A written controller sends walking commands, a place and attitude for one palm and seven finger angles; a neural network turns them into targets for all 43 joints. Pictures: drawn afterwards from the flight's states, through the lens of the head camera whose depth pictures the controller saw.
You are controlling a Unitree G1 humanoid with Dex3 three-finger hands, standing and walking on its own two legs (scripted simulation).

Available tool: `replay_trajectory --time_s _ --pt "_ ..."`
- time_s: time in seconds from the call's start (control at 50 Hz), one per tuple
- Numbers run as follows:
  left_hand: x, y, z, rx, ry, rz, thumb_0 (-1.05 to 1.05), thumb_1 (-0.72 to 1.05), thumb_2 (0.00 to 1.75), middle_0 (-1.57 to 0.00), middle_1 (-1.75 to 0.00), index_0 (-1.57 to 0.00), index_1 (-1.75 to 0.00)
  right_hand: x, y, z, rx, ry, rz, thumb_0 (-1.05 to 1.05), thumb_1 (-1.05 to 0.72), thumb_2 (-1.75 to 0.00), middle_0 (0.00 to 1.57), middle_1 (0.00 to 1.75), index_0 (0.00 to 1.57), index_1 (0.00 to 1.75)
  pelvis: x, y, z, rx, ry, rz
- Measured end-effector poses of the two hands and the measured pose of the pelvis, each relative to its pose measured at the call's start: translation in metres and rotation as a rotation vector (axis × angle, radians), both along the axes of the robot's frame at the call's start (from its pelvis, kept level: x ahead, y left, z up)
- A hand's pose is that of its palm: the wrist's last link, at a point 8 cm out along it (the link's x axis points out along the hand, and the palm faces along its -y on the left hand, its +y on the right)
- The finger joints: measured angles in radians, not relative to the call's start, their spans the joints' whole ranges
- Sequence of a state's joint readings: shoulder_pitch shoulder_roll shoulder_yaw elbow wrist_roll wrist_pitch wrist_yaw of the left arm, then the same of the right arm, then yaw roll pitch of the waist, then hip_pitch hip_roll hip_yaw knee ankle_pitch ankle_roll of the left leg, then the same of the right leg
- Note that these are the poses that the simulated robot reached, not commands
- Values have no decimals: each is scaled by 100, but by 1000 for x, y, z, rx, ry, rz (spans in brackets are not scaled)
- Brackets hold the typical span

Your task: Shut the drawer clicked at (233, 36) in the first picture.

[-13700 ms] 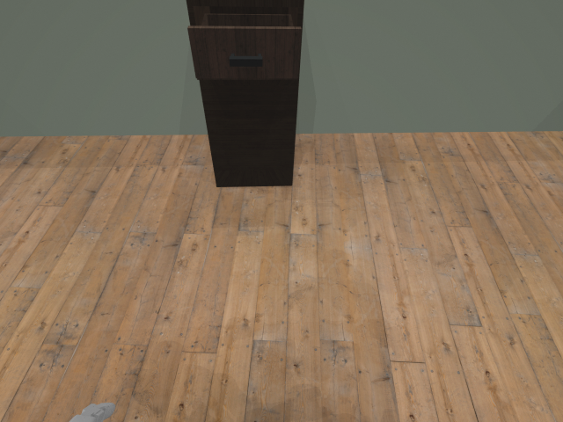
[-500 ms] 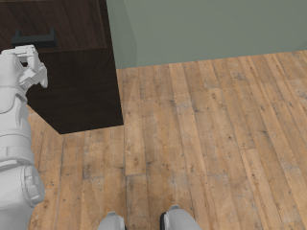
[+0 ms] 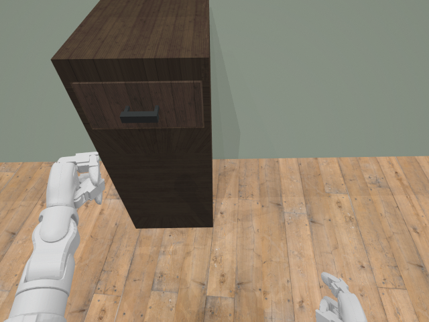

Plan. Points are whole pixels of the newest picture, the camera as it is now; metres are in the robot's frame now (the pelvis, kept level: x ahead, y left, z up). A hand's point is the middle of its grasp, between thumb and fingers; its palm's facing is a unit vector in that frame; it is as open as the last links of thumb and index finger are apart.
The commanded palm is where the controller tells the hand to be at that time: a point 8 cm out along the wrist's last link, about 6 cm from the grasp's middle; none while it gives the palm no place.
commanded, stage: draw the hand back to the body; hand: left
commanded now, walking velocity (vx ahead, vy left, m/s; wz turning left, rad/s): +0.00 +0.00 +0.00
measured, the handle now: (141, 112) +0.65 +0.26 +0.01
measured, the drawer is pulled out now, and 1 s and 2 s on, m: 0.00 0.00 0.00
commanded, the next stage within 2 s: step back with the hand held close in 0.68 s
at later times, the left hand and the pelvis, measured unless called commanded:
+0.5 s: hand (40, 243) +0.18 +0.23 +0.18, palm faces +0.40 -0.83 -0.39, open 3.3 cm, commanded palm +0.13 +0.27 +0.19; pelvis +0.00 -0.01 +0.02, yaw +0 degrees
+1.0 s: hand (33, 242) +0.18 +0.24 +0.17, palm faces +0.35 -0.81 -0.47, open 3.3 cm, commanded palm +0.12 +0.28 +0.19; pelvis -0.01 +0.00 +0.02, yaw +0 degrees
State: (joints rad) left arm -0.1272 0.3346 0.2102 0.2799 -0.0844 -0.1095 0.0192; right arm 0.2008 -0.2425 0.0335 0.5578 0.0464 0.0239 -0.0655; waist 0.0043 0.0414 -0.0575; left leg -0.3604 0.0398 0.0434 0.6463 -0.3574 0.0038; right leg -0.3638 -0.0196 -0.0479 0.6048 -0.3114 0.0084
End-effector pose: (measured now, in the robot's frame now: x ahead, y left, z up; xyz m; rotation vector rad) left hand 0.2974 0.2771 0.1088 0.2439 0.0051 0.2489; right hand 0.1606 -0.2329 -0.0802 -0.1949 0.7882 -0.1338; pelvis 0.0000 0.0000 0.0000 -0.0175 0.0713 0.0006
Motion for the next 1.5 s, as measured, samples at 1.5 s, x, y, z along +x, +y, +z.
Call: replay_trajectory --time_s 1.5 --pt "-233 13 73 307 -216 65 1 89 90 -140 -160 -141 -160 -73 17 18 -48 -107 5 1 -90 -90 20 30 20 30 -86 16 1 -2 -73 -13"
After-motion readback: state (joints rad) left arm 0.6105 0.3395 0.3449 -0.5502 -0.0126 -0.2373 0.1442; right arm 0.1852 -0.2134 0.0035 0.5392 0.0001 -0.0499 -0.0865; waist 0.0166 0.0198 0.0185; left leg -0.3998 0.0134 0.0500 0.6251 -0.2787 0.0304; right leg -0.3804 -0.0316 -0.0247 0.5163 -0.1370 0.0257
